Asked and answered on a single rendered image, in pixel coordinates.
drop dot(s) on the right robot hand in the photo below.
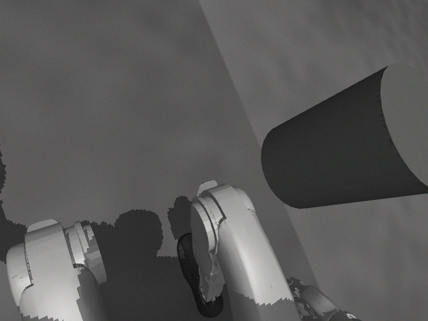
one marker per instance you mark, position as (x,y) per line
(312,300)

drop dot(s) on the right robot foot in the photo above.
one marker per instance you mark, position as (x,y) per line
(190,271)

